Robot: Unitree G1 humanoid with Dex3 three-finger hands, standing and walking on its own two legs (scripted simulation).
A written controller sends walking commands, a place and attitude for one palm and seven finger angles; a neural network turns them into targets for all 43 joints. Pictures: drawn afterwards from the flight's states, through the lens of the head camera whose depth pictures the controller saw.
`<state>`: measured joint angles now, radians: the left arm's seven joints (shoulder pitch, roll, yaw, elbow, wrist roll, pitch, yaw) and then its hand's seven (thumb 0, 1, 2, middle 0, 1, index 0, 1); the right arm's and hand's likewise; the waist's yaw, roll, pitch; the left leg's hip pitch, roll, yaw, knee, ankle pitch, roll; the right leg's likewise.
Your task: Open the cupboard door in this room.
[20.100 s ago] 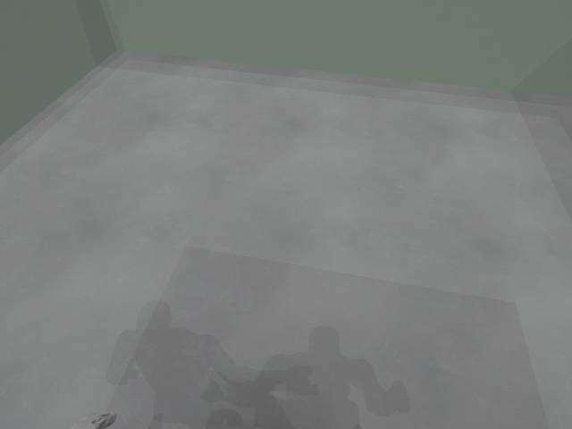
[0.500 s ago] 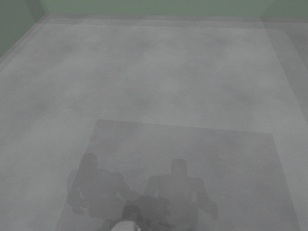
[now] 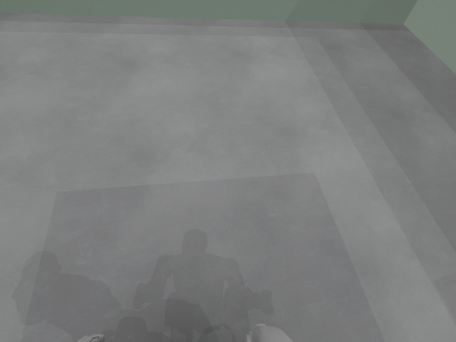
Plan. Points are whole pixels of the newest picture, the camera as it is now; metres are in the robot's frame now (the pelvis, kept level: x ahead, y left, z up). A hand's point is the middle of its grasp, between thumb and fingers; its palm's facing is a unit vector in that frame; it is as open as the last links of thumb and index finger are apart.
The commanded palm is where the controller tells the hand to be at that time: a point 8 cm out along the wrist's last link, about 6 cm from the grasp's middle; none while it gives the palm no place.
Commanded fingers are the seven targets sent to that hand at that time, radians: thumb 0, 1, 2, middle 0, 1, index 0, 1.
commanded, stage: turn or walk to find it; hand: left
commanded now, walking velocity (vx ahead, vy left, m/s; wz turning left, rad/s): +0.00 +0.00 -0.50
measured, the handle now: out of the picture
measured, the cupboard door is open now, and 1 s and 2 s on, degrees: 0 0 0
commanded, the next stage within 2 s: none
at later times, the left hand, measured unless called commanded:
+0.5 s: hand (175, 314) +0.18 +0.11 -0.16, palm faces -0.31 -0.92 -0.23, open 7.3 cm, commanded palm none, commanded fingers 0.00 0.90 0.90 -0.20 -0.30 -0.20 -0.30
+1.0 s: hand (140, 337) +0.14 +0.17 -0.19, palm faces -0.41 -0.89 -0.21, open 7.3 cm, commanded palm none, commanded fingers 0.00 0.90 0.90 -0.20 -0.30 -0.20 -0.30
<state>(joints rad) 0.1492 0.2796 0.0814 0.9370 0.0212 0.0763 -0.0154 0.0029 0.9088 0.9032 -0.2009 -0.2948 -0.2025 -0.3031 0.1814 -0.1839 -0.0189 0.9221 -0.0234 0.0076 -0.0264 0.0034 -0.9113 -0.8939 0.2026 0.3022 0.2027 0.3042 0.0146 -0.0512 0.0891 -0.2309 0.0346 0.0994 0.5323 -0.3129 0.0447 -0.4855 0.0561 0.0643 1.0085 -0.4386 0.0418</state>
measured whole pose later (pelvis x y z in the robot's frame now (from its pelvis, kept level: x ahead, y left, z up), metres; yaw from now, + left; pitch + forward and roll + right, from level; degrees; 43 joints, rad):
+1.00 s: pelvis +0.01 +0.00 -0.01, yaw -31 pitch +0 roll -1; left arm 0.22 0.26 0.08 0.97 0.02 0.07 0.00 0.00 0.91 0.90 -0.20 -0.30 -0.20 -0.30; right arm 0.11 -0.19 -0.03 0.89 -0.02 0.01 -0.03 0.00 -0.91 -0.89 0.20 0.30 0.20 0.30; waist 0.05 -0.06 0.08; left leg -0.26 0.03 0.08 0.57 -0.31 0.02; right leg -0.42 0.07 0.08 0.85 -0.45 0.02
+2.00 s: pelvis +0.05 -0.05 +0.00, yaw -60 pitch +0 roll -2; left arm 0.33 0.24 0.07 1.05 0.02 0.03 -0.03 0.01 0.91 0.90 -0.20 -0.29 -0.20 -0.30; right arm 0.18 -0.21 -0.04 0.89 -0.03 -0.05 0.00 0.00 -0.91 -0.89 0.20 0.30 0.20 0.30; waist 0.04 -0.03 0.03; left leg -0.24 0.06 0.12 0.54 -0.30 0.02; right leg -0.36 0.04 0.05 0.89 -0.44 -0.02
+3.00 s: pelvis +0.18 -0.47 -0.02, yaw -73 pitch +0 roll +0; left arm 0.43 0.15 0.01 1.16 0.01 -0.08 0.02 0.00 0.91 0.90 -0.20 -0.29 -0.20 -0.30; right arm 0.02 -0.19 -0.03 0.97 -0.03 -0.04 0.02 0.00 -0.92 -0.89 0.20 0.30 0.20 0.30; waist 0.07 -0.01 0.08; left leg -0.44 0.05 0.15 0.58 -0.16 0.02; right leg 0.06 0.04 -0.10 0.43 -0.47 -0.06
